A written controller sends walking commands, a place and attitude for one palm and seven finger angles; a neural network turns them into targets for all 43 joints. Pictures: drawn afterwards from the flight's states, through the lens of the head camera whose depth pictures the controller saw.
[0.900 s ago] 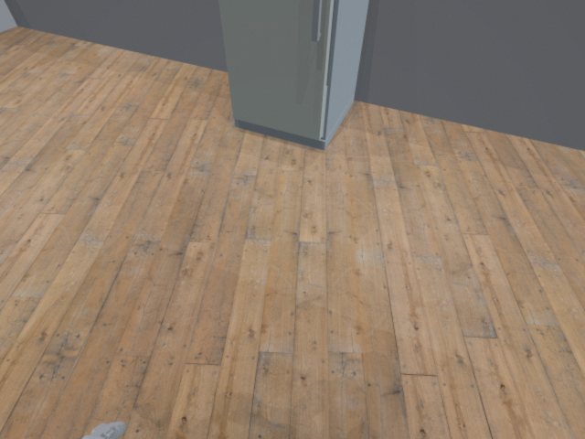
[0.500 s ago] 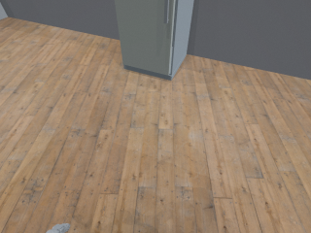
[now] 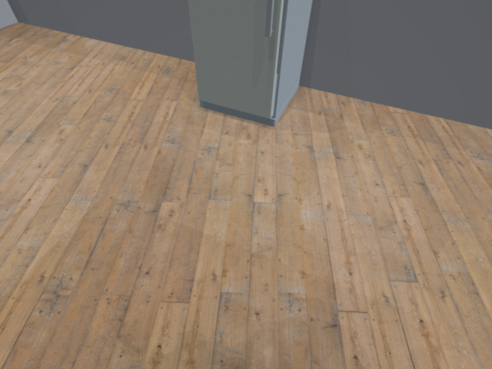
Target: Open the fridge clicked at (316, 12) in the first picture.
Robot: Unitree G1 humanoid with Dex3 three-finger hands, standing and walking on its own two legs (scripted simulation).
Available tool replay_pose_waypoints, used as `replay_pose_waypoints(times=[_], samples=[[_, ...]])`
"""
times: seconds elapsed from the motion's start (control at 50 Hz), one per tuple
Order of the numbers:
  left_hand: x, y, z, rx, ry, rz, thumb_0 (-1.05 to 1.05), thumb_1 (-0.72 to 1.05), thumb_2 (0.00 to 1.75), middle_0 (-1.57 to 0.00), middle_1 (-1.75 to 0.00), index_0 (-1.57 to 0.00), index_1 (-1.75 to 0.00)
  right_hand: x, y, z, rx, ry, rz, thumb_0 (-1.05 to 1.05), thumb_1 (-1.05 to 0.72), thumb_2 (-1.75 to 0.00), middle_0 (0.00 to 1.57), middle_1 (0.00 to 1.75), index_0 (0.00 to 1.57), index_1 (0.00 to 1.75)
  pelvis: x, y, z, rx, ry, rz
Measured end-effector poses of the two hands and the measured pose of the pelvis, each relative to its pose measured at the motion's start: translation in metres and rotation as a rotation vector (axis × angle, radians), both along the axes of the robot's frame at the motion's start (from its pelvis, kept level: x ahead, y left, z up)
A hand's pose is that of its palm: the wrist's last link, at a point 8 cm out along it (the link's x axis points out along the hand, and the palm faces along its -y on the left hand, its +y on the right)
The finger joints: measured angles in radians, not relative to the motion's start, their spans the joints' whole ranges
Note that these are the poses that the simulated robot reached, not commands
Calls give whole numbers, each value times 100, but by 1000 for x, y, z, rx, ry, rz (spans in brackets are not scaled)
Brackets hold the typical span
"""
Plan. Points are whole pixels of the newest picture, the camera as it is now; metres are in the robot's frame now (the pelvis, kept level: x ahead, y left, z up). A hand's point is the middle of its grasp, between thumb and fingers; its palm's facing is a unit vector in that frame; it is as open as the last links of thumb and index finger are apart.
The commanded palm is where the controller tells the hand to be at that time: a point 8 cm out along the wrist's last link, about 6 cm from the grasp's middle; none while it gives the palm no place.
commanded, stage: look at it before walking up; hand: right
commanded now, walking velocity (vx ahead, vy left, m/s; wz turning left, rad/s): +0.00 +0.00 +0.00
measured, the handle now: out of the picture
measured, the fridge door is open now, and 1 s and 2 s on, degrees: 0 0 0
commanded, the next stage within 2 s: walk to a spot facing it in 0.64 s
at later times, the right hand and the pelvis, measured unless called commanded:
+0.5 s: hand out of the picture +0.08 -0.24 -0.16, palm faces -0.03 +0.95 -0.32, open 7.4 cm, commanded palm none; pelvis +0.00 +0.00 +0.00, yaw +0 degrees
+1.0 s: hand out of the picture +0.07 -0.21 -0.18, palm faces -0.09 +0.97 -0.23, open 7.4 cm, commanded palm none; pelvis +0.04 +0.00 -0.01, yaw +7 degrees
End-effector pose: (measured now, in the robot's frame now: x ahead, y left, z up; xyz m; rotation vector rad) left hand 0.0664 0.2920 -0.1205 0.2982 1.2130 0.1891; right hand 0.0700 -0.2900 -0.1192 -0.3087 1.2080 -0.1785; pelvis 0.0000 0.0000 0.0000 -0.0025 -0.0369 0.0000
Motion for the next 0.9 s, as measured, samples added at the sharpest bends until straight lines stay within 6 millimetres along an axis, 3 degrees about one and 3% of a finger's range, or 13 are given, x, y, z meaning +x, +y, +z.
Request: replay_pose_waypoints(times=[0.76,0.9], samples=[[14,-1,3,2,0,-3,1,91,90,-20,-30,-20,-30,5,0,-1,3,16,-2,0,-90,-90,20,29,21,30,8,0,2,2,8,3],[8,-15,-7,-30,8,33,1,91,90,-20,-30,-20,-29,-1,12,-13,41,69,-2,0,-90,-90,20,29,20,30,21,-2,-3,5,18,50]])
